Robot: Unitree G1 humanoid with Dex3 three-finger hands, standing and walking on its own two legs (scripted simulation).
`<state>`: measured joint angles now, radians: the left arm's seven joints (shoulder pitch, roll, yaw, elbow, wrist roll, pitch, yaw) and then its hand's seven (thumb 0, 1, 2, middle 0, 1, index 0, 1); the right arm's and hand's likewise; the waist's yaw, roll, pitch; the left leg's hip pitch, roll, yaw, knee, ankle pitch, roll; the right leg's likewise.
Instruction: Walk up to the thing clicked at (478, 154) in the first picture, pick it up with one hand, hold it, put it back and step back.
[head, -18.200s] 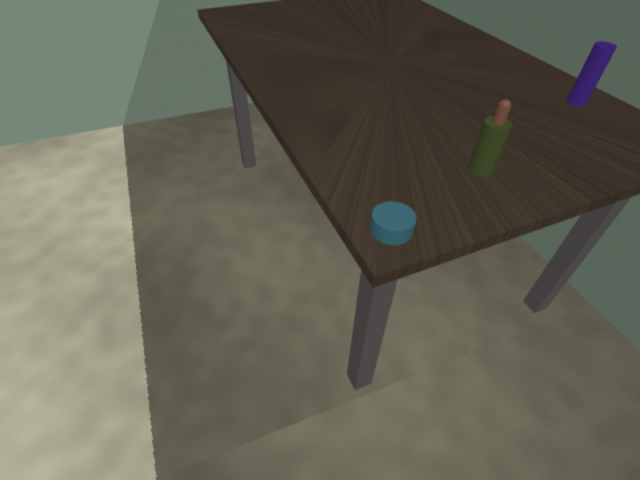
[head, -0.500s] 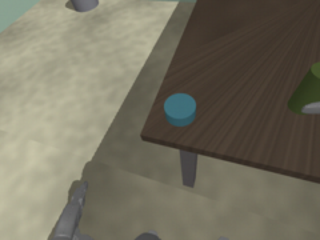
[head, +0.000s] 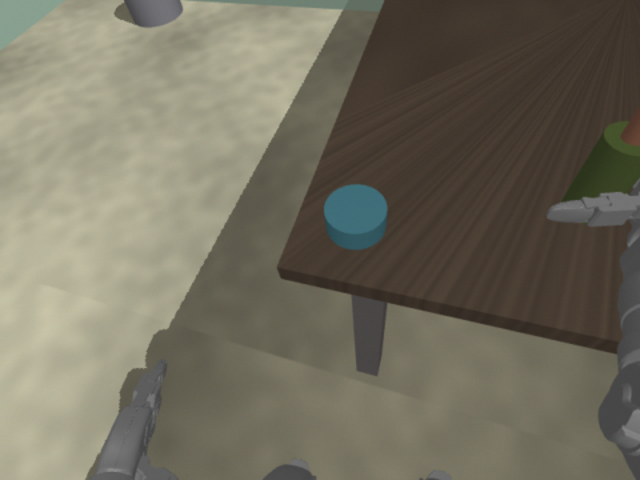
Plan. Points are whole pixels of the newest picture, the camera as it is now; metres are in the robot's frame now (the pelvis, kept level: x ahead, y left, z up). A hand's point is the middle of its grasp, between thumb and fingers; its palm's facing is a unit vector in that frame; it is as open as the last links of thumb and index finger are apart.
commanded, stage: close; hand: right
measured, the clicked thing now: (616, 161) +0.52 -0.24 +0.10
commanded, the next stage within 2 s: settle in 0.92 s
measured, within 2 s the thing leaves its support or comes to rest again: leaves its support in 1.48 s
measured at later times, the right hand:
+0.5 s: hand (611, 156) +0.52 -0.23 +0.11, palm faces +0.21 +0.98 +0.00, open 14.8 cm
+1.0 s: hand (608, 165) +0.52 -0.24 +0.10, palm faces +0.22 +0.98 -0.01, open 7.9 cm
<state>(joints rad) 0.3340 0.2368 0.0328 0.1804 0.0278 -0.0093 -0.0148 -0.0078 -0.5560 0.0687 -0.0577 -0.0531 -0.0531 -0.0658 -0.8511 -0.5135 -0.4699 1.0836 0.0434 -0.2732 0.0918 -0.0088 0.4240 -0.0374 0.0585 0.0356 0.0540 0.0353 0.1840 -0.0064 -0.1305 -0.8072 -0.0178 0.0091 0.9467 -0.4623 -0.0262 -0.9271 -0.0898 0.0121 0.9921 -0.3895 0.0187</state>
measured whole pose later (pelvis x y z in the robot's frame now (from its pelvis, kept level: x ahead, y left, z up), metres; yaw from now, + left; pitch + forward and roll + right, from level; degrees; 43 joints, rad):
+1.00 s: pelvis +0.01 -0.01 +0.00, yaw +0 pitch +19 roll +3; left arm 0.33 0.25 0.04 0.16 0.03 0.00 -0.02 -0.01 -0.52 0.05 -0.05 -0.06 -0.06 -0.06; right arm -0.89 -0.55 -0.46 1.13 0.02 -0.29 0.07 0.00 0.06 -0.79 0.92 0.89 0.91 0.92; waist 0.20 0.00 -0.12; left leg -0.79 -0.02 0.01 0.92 -0.46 -0.03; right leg -0.92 -0.09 0.01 0.98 -0.40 0.01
